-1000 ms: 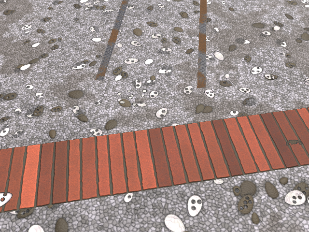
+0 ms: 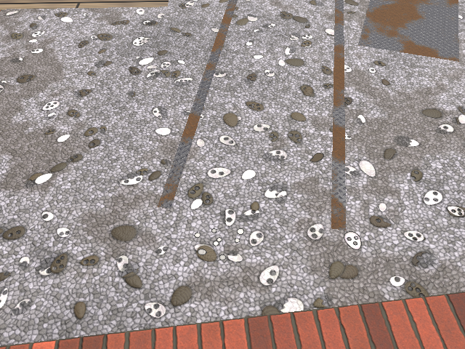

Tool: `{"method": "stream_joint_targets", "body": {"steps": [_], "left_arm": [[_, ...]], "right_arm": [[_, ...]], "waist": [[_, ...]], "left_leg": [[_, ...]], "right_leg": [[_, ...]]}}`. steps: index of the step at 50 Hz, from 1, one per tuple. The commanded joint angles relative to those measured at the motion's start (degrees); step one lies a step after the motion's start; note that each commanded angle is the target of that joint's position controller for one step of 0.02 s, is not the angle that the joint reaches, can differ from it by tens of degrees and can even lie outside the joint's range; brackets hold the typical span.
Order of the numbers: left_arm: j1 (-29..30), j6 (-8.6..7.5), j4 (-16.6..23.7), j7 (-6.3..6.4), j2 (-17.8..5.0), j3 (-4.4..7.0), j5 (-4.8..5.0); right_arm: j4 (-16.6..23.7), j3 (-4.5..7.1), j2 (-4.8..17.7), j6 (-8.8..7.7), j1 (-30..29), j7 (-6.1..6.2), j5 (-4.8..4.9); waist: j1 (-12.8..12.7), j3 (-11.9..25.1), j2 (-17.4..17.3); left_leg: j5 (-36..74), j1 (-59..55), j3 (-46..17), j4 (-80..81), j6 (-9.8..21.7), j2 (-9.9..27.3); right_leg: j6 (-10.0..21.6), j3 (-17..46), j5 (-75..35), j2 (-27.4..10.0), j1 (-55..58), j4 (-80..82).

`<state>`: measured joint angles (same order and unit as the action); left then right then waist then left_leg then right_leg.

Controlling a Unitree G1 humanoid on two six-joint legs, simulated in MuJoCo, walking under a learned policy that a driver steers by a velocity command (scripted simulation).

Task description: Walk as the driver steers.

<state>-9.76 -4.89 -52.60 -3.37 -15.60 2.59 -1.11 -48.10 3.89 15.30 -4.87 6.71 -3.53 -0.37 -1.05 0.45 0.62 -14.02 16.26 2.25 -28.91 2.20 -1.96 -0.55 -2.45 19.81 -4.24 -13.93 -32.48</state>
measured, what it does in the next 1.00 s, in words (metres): walks ahead: right foot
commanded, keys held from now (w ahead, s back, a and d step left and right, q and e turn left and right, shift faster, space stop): w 0.82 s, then w+e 0.18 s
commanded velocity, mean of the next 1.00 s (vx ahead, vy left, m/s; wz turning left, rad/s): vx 0.42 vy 0.00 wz -0.03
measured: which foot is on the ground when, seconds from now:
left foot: down 0.00-0.56, up 0.58-1.00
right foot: down 0.00-0.22, up 0.24-0.50, down 0.52-1.00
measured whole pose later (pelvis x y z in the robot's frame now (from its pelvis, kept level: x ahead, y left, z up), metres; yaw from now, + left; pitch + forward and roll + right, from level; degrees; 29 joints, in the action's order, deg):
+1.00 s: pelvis +0.46 -0.02 -0.01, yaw -3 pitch +2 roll -3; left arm -28.7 -7.5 -58.1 -1.9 -7.9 0.5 -4.2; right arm -46.2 0.3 10.8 -4.3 4.3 -1.3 -5.2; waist -6.3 1.3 -2.9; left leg 4.5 31.8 -3.1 -36.4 -0.2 5.0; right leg 2.5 -0.5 24.8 4.7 -5.0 -27.7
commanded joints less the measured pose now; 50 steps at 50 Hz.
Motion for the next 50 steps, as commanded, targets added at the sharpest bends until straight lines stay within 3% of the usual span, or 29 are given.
{"method": "stream_joint_targets", "body": {"steps": [1,3,6,9,10,11,12,13,14,16,18,20,21,24,26,27,28,29,30,31,32,34,38,41,43,45,47,48,50], "left_arm": [[-3.7,-0.42,1.2,1.79,-9.0,2.82,-1.79],[-2.1,-1.29,2.1,2.89,-7.2,2.37,-1.32],[-1.7,-1.46,2.9,3.82,-8.3,2.52,-0.65],[0.8,-0.6,3.7,3.66,-8.9,2.38,-1.53],[2.6,-0.45,4.9,3.1,-8.7,2.45,-2.56],[4.8,-0.65,6.4,1.9,-5.8,1.72,-3.19],[7.3,-1.66,6.4,0.32,-2.3,0.66,-3.19],[10.2,-2.73,8.3,0.45,-0.7,0.44,-1.7],[11.1,-2.91,8.1,1.16,-2.9,0.88,-1.97],[8.0,-1.86,7.2,1.62,-2.3,0.87,-4.25],[7.3,-0.23,6.4,1.03,0.9,0.05,-4.73],[11.1,1.08,7.4,-0.58,3.0,-1.1,-2.47],[12.2,1.35,7.9,-1.12,2.2,-1.33,-1.43],[12.1,0.81,8.0,-0.07,-2.5,-0.33,-1.64],[5.6,-0.32,6.7,1.08,-5.7,1.07,-0.83],[-5.4,-0.75,3.7,1.65,-8.9,1.98,-0.96],[-21.6,-0.2,0.7,1.9,-9.5,1.85,-1.14],[-31.6,-0.38,-3.5,2.27,-7.7,1.7,-3.58],[-23.6,-1.9,-2.6,2.62,-8.4,2.13,-2.71],[-14.2,-2.22,-0.7,2.94,-5.2,1.4,-1.54],[-11.2,-2.17,-0.6,3.12,-0.7,-0.25,-1.25],[-6.2,-1.9,0.2,3.54,4.3,-1.79,-1.9],[-6.6,-3.8,0.4,3.08,1.6,-0.91,-3.2],[-11.3,-3.16,-1.1,0.36,-0.3,-0.68,-3.32],[-13.6,-3.03,-1.7,-0.85,-0.4,-0.77,-4.16],[-15.2,-3.11,-1.7,-0.98,-0.1,-0.98,-3.48],[-21.3,-3.0,-3.3,0.24,-0.2,-0.78,-3.25],[-27.6,-3.04,-7.3,1.69,1.1,-0.79,-4.02],[-35.5,-1.74,-9.4,3.17,2.5,-0.46,-2.16]], "right_arm": [[2.9,2.83,7.7,-0.45,1.2,2.1,-1.77],[4.2,1.95,4.6,-1.11,-0.9,3.14,-1.74],[4.8,1.98,3.9,-1.81,-0.7,3.17,-2.2],[2.6,2.41,3.7,-2.8,6.8,2.99,-3.07],[0.9,2.76,5.0,-3.32,12.2,3.16,-3.33],[-1.7,3.28,8.7,-3.76,22.1,3.72,-3.43],[-3.5,3.06,9.8,-3.93,33.6,3.51,-4.21],[-5.6,2.51,9.3,-4.2,34.3,3.02,-4.68],[-6.6,1.62,6.6,-3.81,30.5,2.48,-4.68],[-5.2,-1.08,1.3,-2.8,20.6,2.07,-3.76],[-2.0,-2.51,-0.8,-1.85,12.9,2.65,-3.3],[-1.6,-1.69,3.9,-1.16,11.7,2.09,-3.26],[-2.9,-1.05,6.5,-1.1,15.0,1.45,-3.4],[-5.3,-0.38,8.2,-1.22,20.1,0.31,-3.24],[-6.3,-0.69,6.9,-1.39,21.4,0.25,-4.34],[-6.5,-1.55,3.1,-1.55,25.6,0.06,-5.15],[-5.9,-3.88,-3.5,-2.17,33.4,-1.27,-6.66],[-4.2,-2.04,0.8,-1.72,19.8,-2.29,-4.08],[-2.0,-1.59,1.2,-2.2,12.7,-1.53,-2.86],[-2.4,-1.01,3.1,-2.62,10.8,0.23,-3.38],[-2.2,-1.7,1.0,-2.66,12.3,1.45,-4.9],[-2.6,-2.83,-3.7,-1.41,13.6,1.95,-5.47],[-1.0,-2.86,-2.3,-0.01,9.0,1.05,-4.19],[1.8,-3.13,-2.5,0.48,2.2,0.28,-4.41],[1.3,-2.76,-1.1,0.22,5.4,-0.04,-5.38],[3.5,-1.96,1.3,-0.25,0.9,1.04,-5.45],[5.2,-2.23,0.3,-0.38,-4.2,2.3,-5.21],[6.6,-2.8,-0.7,-0.08,-8.5,2.95,-4.26],[7.5,-3.34,-3.1,-0.32,-15.2,2.99,-4.58]], "waist": [[-0.3,-3.5,2.0],[-0.7,-3.1,3.3],[-0.7,-3.1,6.3],[3.1,-4.0,2.9],[5.5,-1.7,-2.4],[8.9,2.6,-11.2],[13.9,0.1,-11.7],[12.7,-6.4,-6.3],[10.2,-8.6,-3.2],[3.7,-7.5,-3.5],[0.2,-5.9,-3.9],[0.4,-5.8,-5.0],[1.0,-5.9,-5.4],[0.6,-6.4,-5.2],[-2.5,-0.8,-4.1],[-3.7,9.5,1.7],[-6.5,23.9,12.8],[-12.7,14.3,7.4],[-9.6,1.5,5.6],[-6.1,-3.4,3.0],[-2.8,-0.9,1.9],[1.7,-2.2,-0.1],[1.8,-2.7,0.7],[0.0,-2.2,1.7],[1.2,-2.1,1.6],[0.2,-1.8,1.7],[-3.3,-1.9,2.2],[-6.5,-4.3,1.8],[-11.4,-5.0,0.5]], "left_leg": [[-15.9,-0.2,-6.2,6.2,7.2,3.7],[-12.1,0.8,-5.4,4.8,8.3,3.5],[-5.3,2.8,0.2,-2.7,6.8,0.8],[-2.7,-6.1,2.4,-1.2,6.6,0.5],[4.7,-14.1,-2.5,0.7,8.4,2.2],[13.3,-29.6,-20.0,6.1,15.5,10.5],[23.7,-40.3,-35.6,11.8,21.2,21.2],[23.4,-40.5,-35.3,12.6,20.8,26.2],[23.3,-37.7,-30.5,12.3,18.8,25.9],[19.5,-26.2,-20.5,15.9,15.0,21.8],[13.8,-12.5,-10.5,21.9,10.4,14.0],[11.4,1.5,-3.2,23.7,8.2,9.0],[12.9,1.2,-4.4,23.0,9.3,10.9],[24.9,-10.3,-6.9,18.5,10.8,16.1],[40.5,-11.0,-2.1,6.4,6.7,12.6],[30.1,-3.7,1.0,-8.1,2.3,6.9],[-5.5,15.2,-0.1,-26.9,-1.7,-2.5],[-19.2,26.9,-7.3,-44.5,0.2,-4.0],[-13.3,33.3,-10.0,-48.1,3.1,0.8],[-8.5,29.8,-9.4,-46.5,4.2,4.5],[-5.7,24.0,-9.7,-43.6,5.2,6.9],[-3.7,17.3,-9.1,-39.7,4.4,9.9],[7.2,17.9,-5.1,-26.4,1.3,9.6],[17.2,11.8,-1.7,-16.8,-0.5,7.2],[22.0,10.4,-3.2,-22.6,-0.7,7.3],[14.9,13.6,-2.7,-19.8,-0.8,6.7],[12.9,21.4,-3.5,-12.2,-1.5,6.9],[20.3,37.7,-13.5,-5.3,-2.4,11.9],[19.0,45.7,-9.8,3.4,-3.4,10.5]], "right_leg": [[9.6,6.6,14.8,-3.8,-3.5,10.6],[12.2,9.5,11.8,-5.6,1.5,13.0],[14.7,14.2,2.3,-9.6,8.9,15.1],[13.8,10.2,-2.4,-7.8,4.9,9.0],[11.5,5.4,-6.6,-2.3,-0.5,-1.4],[6.1,-0.3,-4.2,5.8,-14.9,-20.0],[4.7,5.1,17.6,8.5,-33.8,-34.7],[5.6,12.3,17.5,6.1,-44.2,-41.3],[6.0,11.2,15.6,3.7,-46.5,-45.2],[7.5,8.1,7.3,-0.2,-39.7,-39.2],[6.7,3.7,-5.5,-1.0,-25.2,-26.2],[3.9,-0.9,-12.2,1.8,-7.5,-12.8],[2.9,-1.1,-12.7,2.9,-6.0,-10.9],[5.0,-1.7,-16.6,4.5,-8.1,-1.4],[8.8,-2.3,-20.3,6.2,4.0,-1.7],[14.0,3.1,-28.4,2.2,22.2,-5.7],[26.9,31.8,-16.4,-13.3,48.3,4.4],[23.3,43.8,-2.0,-14.5,44.0,15.7],[17.7,38.2,11.2,-13.5,30.3,18.4],[17.0,33.1,8.7,-12.7,17.4,20.0],[17.2,28.7,2.0,-11.8,11.4,21.0],[16.4,22.8,-5.6,-11.1,0.9,24.7],[15.6,11.0,-13.6,-6.5,-4.0,27.1],[15.5,5.5,-19.1,-3.9,-8.6,25.2],[16.4,6.8,-22.1,-5.0,-9.4,20.0],[16.5,9.8,-24.9,-6.4,-2.3,16.2],[16.2,12.5,-21.8,-6.6,11.2,11.2],[15.0,18.1,-15.0,-10.3,27.8,5.4],[15.5,22.0,-12.5,-10.4,36.6,0.2]]}}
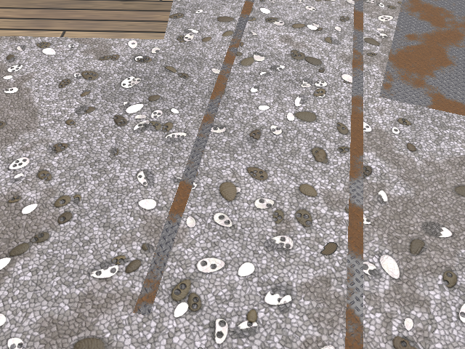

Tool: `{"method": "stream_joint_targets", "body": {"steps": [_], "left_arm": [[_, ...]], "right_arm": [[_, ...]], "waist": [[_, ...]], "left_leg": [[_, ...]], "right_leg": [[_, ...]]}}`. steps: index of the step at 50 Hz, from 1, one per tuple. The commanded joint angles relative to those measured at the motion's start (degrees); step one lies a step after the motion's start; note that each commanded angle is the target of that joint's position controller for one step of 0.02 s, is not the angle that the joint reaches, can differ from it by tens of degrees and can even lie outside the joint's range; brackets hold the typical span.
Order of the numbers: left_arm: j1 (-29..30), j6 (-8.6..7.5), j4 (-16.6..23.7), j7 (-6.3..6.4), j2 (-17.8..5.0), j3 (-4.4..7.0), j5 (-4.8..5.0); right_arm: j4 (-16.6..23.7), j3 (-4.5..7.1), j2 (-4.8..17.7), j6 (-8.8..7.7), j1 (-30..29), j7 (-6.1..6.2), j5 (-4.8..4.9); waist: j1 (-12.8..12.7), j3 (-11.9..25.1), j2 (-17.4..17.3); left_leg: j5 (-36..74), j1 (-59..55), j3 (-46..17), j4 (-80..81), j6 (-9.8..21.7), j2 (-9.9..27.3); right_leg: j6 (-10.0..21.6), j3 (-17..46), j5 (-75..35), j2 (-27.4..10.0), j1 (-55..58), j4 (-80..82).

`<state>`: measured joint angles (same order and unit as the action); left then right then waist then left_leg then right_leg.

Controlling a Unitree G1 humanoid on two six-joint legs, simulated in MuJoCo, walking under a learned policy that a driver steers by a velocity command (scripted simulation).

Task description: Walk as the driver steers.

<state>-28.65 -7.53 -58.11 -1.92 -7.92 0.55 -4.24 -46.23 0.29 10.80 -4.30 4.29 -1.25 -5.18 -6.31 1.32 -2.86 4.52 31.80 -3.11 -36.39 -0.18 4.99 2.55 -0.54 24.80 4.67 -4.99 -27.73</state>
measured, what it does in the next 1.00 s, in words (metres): goes down, turning right: left foot, then right foot 0.11 m lower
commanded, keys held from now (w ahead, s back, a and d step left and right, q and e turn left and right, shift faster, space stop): w+e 1.00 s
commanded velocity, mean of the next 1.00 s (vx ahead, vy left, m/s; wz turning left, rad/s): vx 0.50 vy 0.00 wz -0.53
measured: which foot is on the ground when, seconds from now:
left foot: up 0.00-0.00, down 0.02-0.44, up 0.46-0.86, down 0.88-1.00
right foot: down 0.00-0.14, up 0.16-0.46, down 0.48-0.88, up 0.90-1.00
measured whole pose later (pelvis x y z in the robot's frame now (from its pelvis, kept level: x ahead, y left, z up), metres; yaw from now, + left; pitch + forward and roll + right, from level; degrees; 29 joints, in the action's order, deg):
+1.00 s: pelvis +0.56 +0.07 -0.11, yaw -31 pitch +2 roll +1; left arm -16.2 -2.3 -43.0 0.9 -15.4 5.3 1.3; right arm -45.6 5.0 12.9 -5.8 10.0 1.1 -0.1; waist 0.7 2.2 1.6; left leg -11.3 20.7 -1.1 -29.5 -0.9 0.0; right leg 3.0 4.8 23.4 3.9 -30.0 -68.7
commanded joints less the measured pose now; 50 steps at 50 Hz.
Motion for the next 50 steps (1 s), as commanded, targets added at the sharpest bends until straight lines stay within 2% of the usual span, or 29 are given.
{"method": "stream_joint_targets", "body": {"steps": [1,2,5,6,7,8,9,10,12,13,14,16,18,21,23,24,25,27,28,29,31,34,37,42,44,45,46,47,50], "left_arm": [[-17.3,1.41,-4.1,1.37,-5.4,1.7,1.03],[-26.3,1.29,-5.7,1.76,-2.3,1.24,1.38],[-29.0,0.89,-7.8,3.06,-2.6,1.06,1.41],[-17.7,0.65,-3.8,2.48,-3.7,1.3,1.88],[-5.5,0.76,1.5,0.25,-3.5,0.76,1.55],[1.9,0.95,5.2,-1.98,-0.2,-0.82,1.05],[9.3,0.11,7.5,-2.07,-5.1,0.73,1.07],[9.9,-0.11,7.4,-1.47,-4.6,0.81,0.99],[5.3,0.65,4.9,-0.16,-0.6,0.89,-2.38],[4.9,1.43,5.1,0.38,1.2,0.86,-3.02],[6.7,3.0,7.1,3.49,1.1,2.1,10.85],[4.6,2.62,6.5,4.8,-2.6,3.84,9.59],[-2.5,0.41,2.5,2.16,1.5,4.41,4.75],[-5.1,1.48,2.7,-0.07,-0.1,5.58,5.33],[-12.0,3.07,1.7,0.63,-3.9,7.34,4.15],[-17.0,3.28,0.8,1.26,-3.7,7.01,3.14],[-12.0,1.23,4.1,0.68,-7.6,6.16,1.93],[-4.4,1.49,9.2,0.05,-9.6,6.25,5.03],[5.4,2.17,11.5,0.85,-18.3,8.25,3.73],[10.4,2.16,14.8,1.86,-14.8,7.54,3.29],[13.2,2.42,16.6,3.06,-11.7,5.9,3.48],[12.4,2.52,15.6,5.45,-12.9,6.36,4.88],[11.1,3.79,14.7,5.1,-11.8,6.37,5.72],[8.7,4.9,15.1,3.39,-10.2,5.98,6.15],[12.4,4.27,17.4,3.4,-6.5,4.7,5.62],[9.7,3.6,19.4,3.19,-3.3,3.8,6.85],[10.8,3.28,20.2,3.18,-9.4,4.55,7.1],[14.6,3.41,20.5,2.99,-13.2,5.48,6.32],[17.3,4.72,21.5,2.29,-11.2,5.54,4.99]], "right_arm": [[5.6,0.35,0.9,-1.31,-13.7,0.42,0.48],[6.5,1.25,2.7,-1.83,-18.8,0.13,1.02],[8.7,1.71,1.0,-3.92,-24.6,0.13,-0.19],[5.4,2.43,2.8,-4.14,-13.8,0.53,0.1],[1.1,3.43,5.6,-4.07,7.0,1.49,2.34],[-2.3,3.06,4.5,-3.08,24.5,2.66,3.13],[-2.6,4.28,9.1,-2.41,22.9,3.23,2.64],[-2.5,3.66,7.4,-2.6,17.3,2.93,1.03],[0.7,0.8,-2.1,-3.01,7.7,2.36,1.89],[2.2,0.82,-2.9,-2.98,4.7,2.25,1.89],[-0.9,4.09,4.4,-3.56,-2.0,1.21,8.79],[0.0,3.21,1.3,-4.22,-6.3,1.73,8.58],[-2.3,4.27,2.6,-4.39,-1.9,2.27,9.36],[-3.8,4.26,1.3,-3.19,-3.8,2.84,10.06],[-3.2,4.52,2.8,-2.77,-5.6,2.73,10.35],[-1.5,4.68,2.5,-2.57,-7.9,2.35,9.36],[3.7,3.49,-1.5,-3.35,2.8,1.76,8.04],[2.8,4.28,6.1,-5.06,6.2,0.99,6.25],[4.6,4.38,5.6,-4.21,6.6,1.35,9.06],[3.6,5.44,9.9,-2.56,3.4,2.28,8.87],[2.0,6.14,10.4,1.27,1.2,3.46,5.95],[2.4,5.07,7.4,0.27,-3.9,4.33,3.11],[3.3,3.92,3.5,-1.17,-7.9,3.35,4.07],[5.2,5.14,6.5,-2.54,-6.2,2.55,6.34],[2.8,6.95,10.9,-3.71,6.8,2.3,5.68],[1.1,8.53,16.9,-3.37,15.9,2.34,3.99],[0.6,8.44,15.4,-2.99,17.2,2.13,5.05],[2.0,7.56,11.6,-2.49,15.1,2.5,5.58],[3.0,6.13,8.8,-1.04,7.4,2.63,4.69]], "waist": [[-6.1,-5.8,5.2],[-10.0,-2.5,2.1],[-7.7,-3.3,7.5],[-0.1,0.1,3.5],[12.0,8.9,-4.0],[20.9,17.0,-8.7],[20.3,5.0,-1.8],[16.1,-2.5,-1.4],[9.1,-4.3,0.1],[7.4,-5.7,0.2],[5.2,-9.5,-9.7],[1.5,-11.1,1.3],[1.9,-4.7,4.8],[-0.9,-3.0,1.4],[-7.0,-2.4,6.0],[-9.9,-2.9,15.4],[0.4,1.1,25.7],[4.1,4.1,4.8],[9.9,4.8,6.8],[8.8,3.6,-2.7],[9.2,0.0,-7.1],[6.2,-4.4,1.9],[3.1,-0.6,4.8],[4.0,1.9,9.0],[11.0,6.6,8.0],[11.1,12.4,-9.5],[11.6,10.8,-13.2],[12.6,5.5,-8.1],[8.5,-0.4,-3.5]], "left_leg": [[-0.9,24.3,-1.8,9.4,-0.4,2.5],[-5.8,22.3,1.5,7.2,-0.7,0.2],[-23.3,17.1,2.0,-1.6,2.1,-2.7],[-16.8,-7.3,-1.0,2.6,4.2,-1.6],[-4.6,-47.6,-7.8,5.7,8.5,4.0],[-32.7,-66.0,-22.9,12.1,11.9,14.0],[-37.4,-54.3,-28.3,13.7,13.6,17.7],[-30.6,-43.0,-22.0,15.2,13.4,17.1],[-19.9,-34.7,-10.1,18.3,11.1,14.1],[-17.5,-31.4,-5.7,19.5,10.9,13.2],[-0.5,-28.2,2.0,21.2,7.5,12.2],[-12.8,-12.0,11.2,20.9,4.3,6.1],[-21.7,-1.3,20.0,13.2,2.9,1.0],[-15.0,-5.4,19.7,-0.4,2.8,1.0],[-6.9,-9.2,19.8,-26.4,1.0,-1.7],[-30.8,-2.7,17.8,-50.3,0.0,-5.4],[-42.4,12.4,2.2,-59.3,0.6,-7.6],[-37.7,13.9,-6.7,-50.7,2.4,-5.0],[-33.9,23.4,-9.0,-48.4,1.1,-2.4],[-31.9,22.1,-10.2,-45.9,-0.9,0.3],[-28.7,14.3,-8.9,-38.0,-3.2,0.4],[-15.0,6.3,-5.4,-21.4,-4.7,0.0],[-4.7,-7.3,0.4,-5.7,-4.6,-4.0],[-11.3,-12.1,-0.1,8.7,-1.9,-7.1],[-15.2,-30.8,-7.4,9.6,3.8,1.3],[-28.5,-46.7,-30.9,16.3,14.0,16.1],[-43.8,-48.4,-44.5,20.3,16.5,20.5],[-45.0,-44.2,-38.8,20.5,14.4,18.3],[-28.7,-27.5,-19.8,23.2,9.1,11.5]], "right_leg": [[12.7,21.2,-20.4,-18.9,21.1,-5.3],[12.3,20.3,-22.2,-15.0,21.5,-7.8],[5.9,21.4,-31.5,-10.3,15.3,-16.2],[3.0,18.2,-32.6,-7.2,-3.7,-22.1],[0.0,9.5,-25.6,-2.1,-34.3,-34.8],[1.7,8.3,1.3,-0.6,-50.8,-47.8],[2.1,8.5,-1.0,-4.3,-57.0,-55.1],[1.6,8.9,-7.6,-6.9,-54.1,-53.5],[1.4,9.2,-13.9,-10.1,-46.7,-42.3],[1.4,8.0,-13.0,-10.4,-44.4,-39.5],[0.7,1.1,-6.6,-7.4,-46.9,-41.6],[2.0,-1.1,-26.8,-7.3,-30.0,-25.7],[0.1,-6.7,-63.3,-0.6,-0.7,-8.7],[-0.2,-6.1,-60.7,-0.4,5.7,-4.3],[5.4,-6.2,-58.6,-1.6,9.1,7.7],[10.2,-0.3,-57.2,-5.7,12.9,9.5],[17.3,24.0,-60.1,-14.0,21.0,-3.2],[22.0,35.2,-49.3,-19.7,15.8,0.8],[26.5,55.7,-16.3,-29.7,13.0,7.3],[25.2,64.3,-2.0,-30.6,2.9,8.7],[20.3,54.2,12.2,-21.3,-14.0,11.7],[15.8,34.7,0.9,-9.6,-25.0,11.4],[12.2,22.0,-11.9,-4.1,-26.2,8.3],[10.0,27.6,-5.9,-5.5,-13.6,0.9],[5.9,23.4,-3.6,-2.4,-22.8,-14.2],[1.8,13.1,7.3,5.1,-38.8,-31.1],[0.6,10.2,9.2,0.2,-50.0,-41.0],[0.3,9.9,4.3,-2.7,-53.1,-45.9],[0.2,7.5,-5.7,-8.0,-45.6,-43.9]]}}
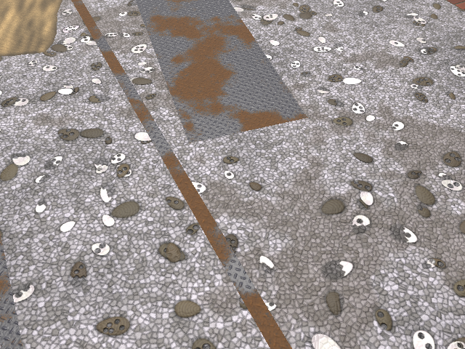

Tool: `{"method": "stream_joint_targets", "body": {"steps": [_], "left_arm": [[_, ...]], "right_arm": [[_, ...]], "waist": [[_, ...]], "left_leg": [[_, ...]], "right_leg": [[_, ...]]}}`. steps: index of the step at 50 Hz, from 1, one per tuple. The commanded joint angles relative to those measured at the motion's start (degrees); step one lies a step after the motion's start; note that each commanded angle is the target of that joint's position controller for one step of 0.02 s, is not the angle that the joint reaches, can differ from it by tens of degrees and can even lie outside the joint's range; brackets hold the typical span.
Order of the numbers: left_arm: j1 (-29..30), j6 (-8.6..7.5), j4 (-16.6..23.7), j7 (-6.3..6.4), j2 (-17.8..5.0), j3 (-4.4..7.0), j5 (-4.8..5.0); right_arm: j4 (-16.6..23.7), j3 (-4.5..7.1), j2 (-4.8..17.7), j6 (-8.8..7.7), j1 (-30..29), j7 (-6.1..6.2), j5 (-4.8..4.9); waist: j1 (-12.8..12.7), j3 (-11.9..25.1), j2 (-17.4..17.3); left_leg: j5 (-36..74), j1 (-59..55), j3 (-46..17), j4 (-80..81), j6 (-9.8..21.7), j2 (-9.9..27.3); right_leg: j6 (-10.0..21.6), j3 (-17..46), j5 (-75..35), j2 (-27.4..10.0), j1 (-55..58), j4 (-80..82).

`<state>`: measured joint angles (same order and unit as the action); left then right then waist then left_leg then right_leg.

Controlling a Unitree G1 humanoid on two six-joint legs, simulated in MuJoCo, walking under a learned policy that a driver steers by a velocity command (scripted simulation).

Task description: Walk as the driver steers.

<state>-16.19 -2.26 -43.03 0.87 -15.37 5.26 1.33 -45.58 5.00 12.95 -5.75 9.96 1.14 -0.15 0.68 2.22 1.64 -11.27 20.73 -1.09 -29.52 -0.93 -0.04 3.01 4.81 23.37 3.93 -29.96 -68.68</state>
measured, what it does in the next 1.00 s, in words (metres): walks ahead: right foot, then left foot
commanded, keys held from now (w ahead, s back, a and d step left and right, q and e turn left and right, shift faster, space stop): w+e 0.18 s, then w+q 0.82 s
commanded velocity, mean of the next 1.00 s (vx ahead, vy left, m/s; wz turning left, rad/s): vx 0.50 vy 0.00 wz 0.11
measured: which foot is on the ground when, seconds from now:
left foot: down 0.00-0.34, up 0.36-0.84, down 0.86-1.00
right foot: up 0.00-0.32, down 0.34-0.88, up 0.90-1.00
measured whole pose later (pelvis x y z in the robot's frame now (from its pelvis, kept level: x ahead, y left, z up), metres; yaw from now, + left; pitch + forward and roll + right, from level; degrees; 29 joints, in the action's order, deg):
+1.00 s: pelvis +0.49 -0.04 +0.00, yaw +11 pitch +2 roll +0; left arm -12.4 -6.7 -44.9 0.9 -15.5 3.6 0.7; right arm -43.7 4.6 16.5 -2.6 11.4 -2.1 0.9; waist 0.4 -3.1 0.0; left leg -10.0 22.0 0.8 -29.8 6.0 -5.5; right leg -0.6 2.2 21.9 -4.3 -24.4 -70.4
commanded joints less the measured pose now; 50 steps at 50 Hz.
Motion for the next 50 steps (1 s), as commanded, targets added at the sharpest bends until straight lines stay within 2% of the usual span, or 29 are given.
{"method": "stream_joint_targets", "body": {"steps": [1,5,9,13,14,15,16,17,18,19,20,22,24,27,30,33,37,38,40,41,42,43,44,45,46,47,48,49,50], "left_arm": [[4.3,-0.11,6.6,-0.7,-2.9,0.66,-0.17],[6.1,0.38,8.5,-0.98,-1.9,0.04,-0.17],[10.8,0.37,9.9,-2.04,-1.9,-0.5,-0.13],[14.2,-0.13,10.8,-2.85,-2.1,-0.92,-0.06],[13.5,-0.46,10.6,-2.98,-2.8,-0.66,-0.16],[9.8,-0.77,9.3,-2.9,-3.9,0.04,-0.4],[2.1,-0.88,6.7,-2.5,-6.8,1.64,-0.6],[-8.2,-0.84,5.0,-1.69,-11.3,3.2,-1.16],[-11.2,-0.85,4.8,-1.13,-18.0,3.91,-1.79],[-13.1,-1.5,4.6,-1.14,-13.4,2.91,-1.92],[-10.2,-1.88,4.2,-1.2,-10.4,1.72,-1.59],[-1.8,-2.24,4.5,-1.3,-6.0,0.29,-1.33],[2.1,-3.27,4.2,-1.34,-4.0,-0.16,-1.91],[1.9,-4.43,2.3,-0.75,-4.7,0.36,-2.35],[1.2,-4.45,0.6,-0.02,-5.4,0.65,-2.17],[-0.4,-4.25,-0.8,0.53,-6.6,1.06,-1.75],[-3.7,-3.14,-3.2,0.58,-7.9,1.66,-0.86],[-4.0,-2.72,-3.6,0.56,-8.3,1.79,-0.63],[-3.3,-1.88,-3.6,0.77,-10.2,2.19,-0.22],[-2.8,-1.35,-3.5,1.0,-11.2,2.39,-0.06],[-1.7,-0.77,-3.2,1.16,-12.0,2.41,0.06],[-1.8,-0.79,-2.8,1.43,-11.7,2.09,-0.06],[-5.7,-1.75,-0.4,1.07,-5.4,0.22,-2.28],[-5.6,-4.43,1.3,0.17,-3.1,-1.38,-1.33],[2.6,-6.02,2.9,-0.59,-7.5,-0.22,1.1],[5.4,-6.73,3.8,-0.6,-7.2,-0.51,1.46],[5.7,-6.86,3.2,-0.02,-6.9,-0.47,-0.04],[4.9,-6.34,2.9,0.37,-7.6,0.1,-1.24],[3.9,-5.46,2.9,0.32,-7.7,0.33,-1.53]], "right_arm": [[2.4,1.14,6.1,0.37,0.3,-0.06,-0.4],[0.6,2.09,9.2,-0.24,2.1,-0.35,0.0],[0.0,2.67,11.8,-0.1,3.1,-0.28,0.56],[-2.4,2.5,13.0,0.79,6.8,-1.23,2.14],[-2.9,2.47,13.6,1.19,7.0,-1.43,2.54],[-3.2,2.22,13.9,1.57,6.5,-1.58,2.79],[-3.7,1.41,12.3,1.64,7.5,-1.76,2.5],[-2.8,-0.07,9.0,1.34,7.2,-1.93,1.16],[-0.4,-1.97,2.9,-0.02,10.1,-2.11,0.55],[-1.4,-0.53,8.3,-1.08,7.8,-1.88,2.26],[-0.3,0.18,10.3,-1.21,5.1,-1.98,3.31],[-0.3,0.22,9.6,-0.22,2.4,-1.53,1.93],[-1.1,0.29,8.0,1.71,4.5,-1.6,2.08],[-0.5,0.03,5.9,3.11,3.2,-1.54,1.86],[0.6,-0.21,5.1,3.18,-0.1,-2.13,1.43],[2.6,-0.96,4.1,3.2,-6.0,-3.24,1.15],[5.7,-1.5,4.0,3.19,-11.8,-4.61,1.34],[6.5,-1.42,4.4,3.17,-12.5,-4.93,1.37],[7.4,-0.74,5.9,3.15,-11.2,-5.33,1.39],[7.1,0.0,7.3,3.25,-8.0,-5.3,1.53],[5.5,1.34,9.6,3.28,-0.6,-5.1,1.83],[3.1,3.36,13.5,3.54,8.6,-4.18,1.84],[2.3,4.97,20.2,4.0,12.9,-2.92,1.79],[4.1,4.14,20.3,3.36,12.6,-3.09,1.62],[3.8,2.85,15.7,3.0,13.2,-3.21,1.01],[3.7,2.31,13.6,2.47,10.6,-3.11,1.26],[4.6,1.7,11.7,2.23,6.1,-3.0,1.49],[5.6,1.12,9.9,2.1,2.8,-2.81,1.02],[6.6,0.83,9.2,2.02,1.3,-2.6,0.49]], "waist": [[0.5,-2.0,-8.8],[0.5,-1.1,-7.7],[1.7,-1.6,-7.5],[2.5,-4.7,-7.2],[1.6,-5.1,-7.4],[-1.1,-3.8,-7.2],[-4.6,0.7,-5.4],[-9.4,8.5,0.2],[-6.9,14.1,16.6],[-9.5,16.2,10.7],[-8.2,10.3,9.2],[-4.5,3.3,6.1],[-1.0,0.8,6.2],[0.1,-1.4,2.0],[-0.2,-3.1,1.5],[-2.3,-5.7,0.9],[-4.4,-8.2,0.3],[-4.3,-8.3,0.7],[-2.5,-6.0,2.6],[-0.4,-3.4,4.1],[3.9,0.6,4.2],[8.4,5.7,2.4],[5.6,11.0,-11.8],[3.9,20.7,-13.5],[7.2,16.4,-7.3],[6.0,9.5,-5.7],[3.0,5.1,-1.6],[0.6,2.9,-2.3],[-1.0,2.2,-3.1]], "left_leg": [[-9.2,-12.3,-17.3,18.0,9.2,15.1],[2.2,-10.9,-6.7,20.6,10.8,15.2],[4.7,-11.8,0.7,20.4,9.6,15.5],[2.0,-11.9,0.7,19.5,9.7,16.6],[3.4,-12.3,0.4,17.7,9.6,17.0],[10.2,-11.4,1.2,13.1,8.8,16.0],[19.6,-8.9,3.7,2.9,7.3,13.0],[12.2,1.1,6.8,-14.8,4.2,9.7],[-19.8,22.0,5.2,-36.2,0.8,0.7],[-21.6,26.5,-4.3,-45.7,1.2,0.9],[-17.2,30.2,-4.7,-47.3,2.4,3.5],[-7.8,26.6,-3.5,-41.1,2.7,7.5],[-2.9,21.0,-4.3,-38.5,2.4,8.3],[3.1,22.7,-5.9,-34.0,1.6,7.4],[11.8,23.1,-5.5,-24.4,1.3,6.3],[17.5,20.6,-1.3,-15.4,2.0,5.7],[13.7,22.1,1.5,-8.7,4.3,5.2],[11.0,21.8,2.7,-7.8,5.0,4.7],[4.7,16.3,6.3,-7.3,7.1,1.5],[1.3,11.2,8.2,-7.7,8.3,-0.8],[1.1,1.4,9.4,-5.7,9.8,-3.6],[4.2,-14.7,6.7,-3.0,12.0,-4.5],[3.2,-36.3,-18.7,-2.5,19.7,10.0],[-7.7,-45.7,-47.8,9.8,27.7,19.3],[-7.2,-44.1,-42.2,13.2,23.5,18.1],[-3.2,-36.2,-34.1,12.8,21.3,16.1],[2.2,-26.7,-27.4,12.8,19.4,13.6],[7.6,-19.0,-22.9,13.7,18.6,11.6],[10.1,-14.5,-21.2,15.1,18.6,10.3]], "right_leg": [[-0.5,1.3,-5.2,-8.3,-17.4,-0.9],[-2.0,-0.9,-13.1,-9.7,-14.1,8.6],[-2.2,-3.1,-19.3,-9.7,-8.9,21.5],[-0.3,-5.9,-13.7,-7.5,-1.5,31.5],[0.6,-7.1,-12.4,-6.6,1.3,34.5],[1.5,-8.9,-13.5,-4.7,8.3,38.6],[2.8,-9.5,-14.6,-3.0,20.5,40.0],[5.8,1.1,-15.7,-12.0,36.9,39.3],[14.3,28.0,-10.6,-27.8,50.3,46.9],[15.5,33.8,-7.7,-28.5,47.8,50.3],[12.9,24.6,-8.8,-26.7,43.5,49.8],[9.7,13.1,-10.2,-21.9,30.7,53.3],[8.5,6.9,-14.2,-20.2,23.5,57.7],[8.4,0.0,-21.4,-20.3,22.6,60.4],[7.0,-6.9,-24.5,-19.2,23.6,61.1],[5.9,-11.9,-24.2,-18.9,23.7,62.2],[4.9,-14.8,-27.1,-20.9,31.4,59.6],[4.5,-15.5,-30.7,-21.3,33.3,58.0],[3.4,-17.0,-49.7,-21.4,35.6,51.7],[2.7,-17.5,-60.3,-21.1,36.2,46.0],[1.5,-18.7,-65.8,-19.6,34.6,36.1],[-0.8,-19.5,-59.6,-17.3,26.1,22.2],[-4.8,-18.4,-18.4,-10.5,1.6,-0.3],[-5.7,-4.2,11.2,-1.1,-11.3,-12.9],[-4.2,1.0,7.1,-4.4,-17.7,-14.1],[-2.9,0.3,2.2,-6.8,-19.0,-10.4],[-2.8,0.2,-1.7,-9.3,-15.7,-5.3],[-3.1,0.3,-3.9,-10.9,-10.9,-1.2],[-3.4,0.4,-5.1,-11.5,-7.5,0.7]]}}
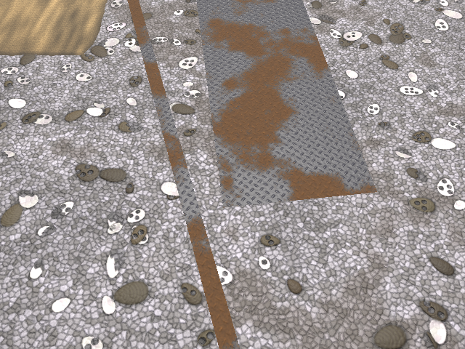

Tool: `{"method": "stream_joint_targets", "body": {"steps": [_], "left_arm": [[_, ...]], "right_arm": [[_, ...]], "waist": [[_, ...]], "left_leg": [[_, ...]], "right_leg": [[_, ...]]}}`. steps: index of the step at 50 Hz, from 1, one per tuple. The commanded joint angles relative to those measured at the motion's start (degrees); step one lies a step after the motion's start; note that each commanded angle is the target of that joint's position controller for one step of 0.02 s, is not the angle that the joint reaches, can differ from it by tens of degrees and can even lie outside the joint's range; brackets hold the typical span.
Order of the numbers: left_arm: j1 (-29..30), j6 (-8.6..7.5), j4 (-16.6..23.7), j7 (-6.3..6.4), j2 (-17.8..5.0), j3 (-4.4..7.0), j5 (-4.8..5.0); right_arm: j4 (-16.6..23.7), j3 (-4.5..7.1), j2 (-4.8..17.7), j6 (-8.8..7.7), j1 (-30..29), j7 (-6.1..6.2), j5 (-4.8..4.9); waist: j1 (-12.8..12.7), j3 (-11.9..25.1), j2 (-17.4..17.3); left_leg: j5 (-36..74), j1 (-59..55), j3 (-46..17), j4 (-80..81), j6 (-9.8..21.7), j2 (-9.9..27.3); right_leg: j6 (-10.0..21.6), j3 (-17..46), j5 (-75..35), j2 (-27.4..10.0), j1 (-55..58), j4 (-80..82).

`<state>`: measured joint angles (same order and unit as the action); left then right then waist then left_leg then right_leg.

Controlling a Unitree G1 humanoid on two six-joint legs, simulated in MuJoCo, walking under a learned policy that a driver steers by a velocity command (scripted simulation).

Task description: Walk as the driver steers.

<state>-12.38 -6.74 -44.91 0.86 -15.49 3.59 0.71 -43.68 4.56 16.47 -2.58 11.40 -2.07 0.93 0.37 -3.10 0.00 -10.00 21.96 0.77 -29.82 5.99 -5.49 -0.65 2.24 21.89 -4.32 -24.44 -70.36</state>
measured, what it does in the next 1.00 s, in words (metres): walks ahead, turning left: right foot, then left foot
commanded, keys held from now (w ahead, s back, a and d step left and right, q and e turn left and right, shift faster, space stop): w+q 0.66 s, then w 0.34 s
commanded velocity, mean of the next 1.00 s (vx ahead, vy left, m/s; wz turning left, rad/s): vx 0.50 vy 0.00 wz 0.49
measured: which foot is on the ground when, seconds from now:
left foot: down 0.00-0.34, up 0.36-0.84, down 0.86-1.00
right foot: up 0.00-0.32, down 0.34-0.88, up 0.90-1.00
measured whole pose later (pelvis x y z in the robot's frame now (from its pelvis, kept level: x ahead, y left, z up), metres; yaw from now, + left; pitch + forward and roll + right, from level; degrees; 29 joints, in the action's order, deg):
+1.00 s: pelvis +0.52 +0.11 +0.00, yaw +29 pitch +2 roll +0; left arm -15.0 -5.3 -47.9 -0.5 -17.6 2.8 1.4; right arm -38.3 3.2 15.5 -2.6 11.5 -1.8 0.3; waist -0.8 -2.6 1.2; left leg -10.6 19.8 1.7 -28.6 4.0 -3.1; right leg 0.1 0.1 22.0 -5.5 -24.9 -68.0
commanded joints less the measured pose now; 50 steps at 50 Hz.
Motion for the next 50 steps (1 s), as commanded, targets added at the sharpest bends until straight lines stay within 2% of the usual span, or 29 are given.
{"method": "stream_joint_targets", "body": {"steps": [1,4,7,11,14,16,17,18,19,20,21,22,23,25,28,31,34,38,40,41,42,43,44,45,46,47,48,49,50], "left_arm": [[-0.5,-0.29,4.9,0.33,-7.0,1.99,-1.13],[3.1,0.86,6.6,0.39,-4.9,1.24,-1.61],[10.2,0.54,8.2,-0.23,-3.1,0.2,-1.49],[15.5,-0.25,9.9,-1.47,-4.8,0.39,-0.17],[13.9,-1.0,10.0,-2.11,-7.2,1.36,-0.03],[5.4,-1.5,8.0,-1.79,-9.0,2.56,-0.49],[-2.9,-1.68,7.2,-1.29,-11.9,3.41,-1.56],[-8.9,-0.91,5.4,-1.36,-16.4,4.51,-2.23],[-8.6,-0.6,5.7,-1.66,-11.8,3.55,-0.82],[-6.1,-0.2,6.5,-1.35,-8.3,2.51,-0.66],[-3.1,0.28,6.8,-1.19,-7.3,1.98,-1.15],[-1.2,0.58,6.4,-1.14,-6.1,1.57,-1.41],[-0.2,0.51,6.1,-1.01,-5.3,1.18,-1.68],[0.2,0.14,5.2,-1.04,-4.8,1.19,-1.17],[-0.6,-0.23,3.6,-0.91,-7.2,2.01,-1.06],[-0.8,0.22,2.5,-0.66,-8.5,2.36,-1.13],[-2.9,0.83,1.1,-0.42,-9.7,2.5,-0.73],[-6.8,1.9,-1.5,-0.93,-11.5,2.86,0.61],[-6.7,2.51,-2.2,-0.88,-13.1,3.2,1.27],[-6.4,2.81,-2.5,-0.68,-14.0,3.33,1.52],[-5.8,3.15,-2.8,-0.43,-13.6,3.0,1.56],[-6.2,2.93,-2.4,-0.1,-11.6,2.05,0.69],[-10.5,1.98,0.5,-0.7,-4.4,-0.42,-1.47],[-9.6,0.31,-0.3,-1.32,-6.6,-0.45,0.0],[-3.9,-0.28,1.4,-1.75,-10.4,0.86,2.3],[-0.7,-0.59,2.5,-1.65,-9.6,0.43,2.3],[0.3,-0.5,2.1,-1.24,-9.0,0.47,0.96],[-0.9,0.11,1.7,-1.14,-9.1,0.78,0.22],[-2.6,0.85,1.1,-1.29,-8.4,0.71,0.16]], "right_arm": [[5.0,1.36,5.9,-1.27,-0.4,0.82,-0.52],[4.8,1.95,8.1,-1.47,1.5,1.85,-0.14],[4.5,2.18,8.7,-0.94,3.8,2.54,0.36],[3.4,2.21,8.8,-0.17,7.8,2.81,0.79],[3.6,2.25,8.5,0.27,8.2,3.07,0.59],[4.6,1.57,6.5,0.34,6.9,3.04,0.25],[5.8,0.28,3.1,0.09,6.6,2.78,-0.42],[7.4,-0.67,0.1,-0.43,14.5,2.83,1.15],[6.5,0.02,5.5,-0.52,14.4,2.95,1.61],[7.1,1.05,9.0,-0.18,8.6,2.92,1.32],[7.9,1.13,8.8,0.17,5.1,2.97,0.63],[8.7,1.27,8.2,0.2,3.0,2.77,-0.02],[9.0,1.38,7.2,0.45,3.4,2.36,0.29],[9.1,1.1,5.0,1.17,4.3,1.95,0.93],[10.5,0.61,3.6,1.76,1.4,1.86,0.41],[10.9,0.25,3.1,1.5,-1.5,1.2,0.44],[12.1,-0.48,1.8,0.81,-7.5,0.16,0.3],[14.3,-0.86,1.6,0.3,-12.5,-0.84,0.55],[14.7,-0.18,3.2,0.2,-11.6,-1.04,0.13],[13.9,0.63,4.7,0.26,-8.0,-0.94,-0.23],[11.5,2.03,7.0,0.35,0.6,-0.62,-0.26],[8.9,3.65,10.5,0.73,9.8,0.27,-0.19],[8.1,4.6,17.1,0.78,13.5,1.14,-0.5],[9.0,3.46,14.3,0.37,14.7,1.0,-0.24],[8.2,2.34,11.0,-0.17,11.9,0.59,-0.57],[7.9,1.76,9.2,-0.51,8.8,0.58,-0.26],[7.8,1.11,7.3,-0.75,5.1,0.51,-0.36],[8.0,0.48,5.4,-1.12,2.8,0.42,-0.86],[8.1,0.35,5.0,-1.4,1.6,0.42,-1.13]], "waist": [[-1.4,7.1,-1.7],[-1.0,5.0,-1.6],[1.9,3.8,-3.6],[4.2,3.6,-5.2],[2.5,4.0,-6.9],[-2.2,7.5,-7.2],[-6.0,14.8,-2.1],[-3.2,22.6,16.7],[-4.2,20.5,15.2],[-5.7,13.3,9.3],[-4.9,8.9,5.2],[-3.8,5.5,4.2],[-2.3,4.4,5.7],[-1.3,3.6,7.0],[-1.3,2.4,4.8],[-2.0,2.1,4.0],[-4.4,0.5,3.2],[-5.3,-2.1,3.2],[-3.2,-0.9,4.6],[-0.5,1.9,5.8],[4.6,6.8,5.2],[8.6,12.2,3.5],[5.1,19.3,-11.4],[6.5,29.0,-11.2],[7.2,20.6,-7.4],[5.5,13.6,-5.9],[3.2,9.3,-3.1],[1.0,7.5,-3.9],[-0.6,7.1,-4.5]], "left_leg": [[10.8,-13.2,-21.8,16.4,11.9,15.1],[15.2,-7.8,-17.0,17.4,11.3,13.3],[11.2,-5.3,-13.6,16.3,8.1,9.7],[4.6,-8.1,-18.0,13.1,6.7,11.4],[3.2,-12.7,-23.6,7.7,5.4,13.4],[7.1,-11.2,-22.8,-0.4,2.8,10.2],[2.1,-5.0,-18.4,-15.3,0.6,6.8],[-20.7,15.4,-10.5,-34.8,-3.5,-1.2],[-23.0,23.5,-11.5,-43.7,-4.1,3.0],[-17.5,25.7,-10.9,-46.5,-4.5,5.1],[-13.2,24.2,-8.9,-45.9,-4.9,7.1],[-10.3,22.9,-8.8,-43.3,-5.0,8.6],[-8.6,20.2,-8.7,-41.5,-4.9,10.2],[-7.4,18.3,-7.3,-39.1,-5.2,11.1],[-3.3,21.0,-7.0,-33.6,-6.3,11.9],[4.9,21.0,-5.8,-25.2,-6.6,12.0],[11.1,17.9,-2.8,-15.3,-5.8,11.0],[6.5,15.9,-0.3,-7.2,-3.4,9.1],[1.0,11.5,1.7,-4.5,-1.3,6.7],[-0.4,5.2,3.2,-3.0,-0.1,4.7],[3.5,-7.3,4.5,0.7,1.7,2.4],[6.4,-24.2,-0.4,-0.9,3.4,4.9],[3.0,-45.7,-28.0,0.0,11.7,21.2],[-1.8,-47.9,-46.8,9.4,17.0,28.2],[-0.8,-42.4,-37.2,10.5,14.0,25.8],[2.3,-33.7,-28.5,10.8,11.7,22.9],[6.6,-25.3,-22.9,12.2,10.0,20.5],[10.7,-19.4,-19.3,14.0,9.3,18.7],[11.4,-15.9,-17.9,16.0,9.4,18.1]], "right_leg": [[-0.5,2.6,-4.2,-3.3,-11.9,4.8],[-2.7,0.9,-10.3,-2.3,-11.8,14.7],[-3.2,0.1,-23.1,0.8,-7.8,30.2],[-2.8,1.1,-26.8,3.5,-4.1,39.4],[-0.7,2.3,-20.4,3.9,-1.3,42.5],[2.3,1.4,-18.8,3.3,11.1,45.2],[5.8,9.3,-15.9,-5.4,25.2,44.0],[15.2,35.1,-3.0,-18.5,44.6,48.4],[15.2,43.6,10.4,-20.4,44.1,52.2],[12.7,35.1,10.4,-18.0,37.7,53.3],[11.1,27.1,2.8,-15.6,30.6,53.8],[10.7,21.5,-4.0,-13.3,24.8,55.0],[10.1,17.0,-8.3,-11.6,21.1,56.2],[10.3,11.0,-12.2,-10.1,18.0,58.7],[11.6,5.5,-18.5,-11.2,18.1,60.9],[10.8,-0.9,-23.2,-10.4,20.0,61.2],[9.6,-6.0,-24.5,-9.6,20.7,61.2],[9.6,-7.3,-27.6,-12.0,25.5,60.4],[9.0,-8.4,-42.2,-12.9,28.4,55.8],[8.2,-9.7,-52.6,-12.5,28.9,50.4],[6.8,-12.1,-58.3,-10.7,26.3,40.5],[4.5,-13.1,-49.3,-8.5,15.4,27.2],[0.6,-12.4,-5.8,0.0,-9.3,4.0],[0.2,-0.1,12.4,4.3,-15.5,-6.9],[0.8,2.0,8.9,1.1,-20.9,-8.8],[1.5,0.9,4.2,-1.4,-21.2,-5.5],[1.4,0.5,0.3,-3.4,-18.9,-1.1],[1.2,1.0,-2.4,-4.7,-14.9,1.8],[0.9,1.2,-4.2,-5.0,-12.1,3.0]]}}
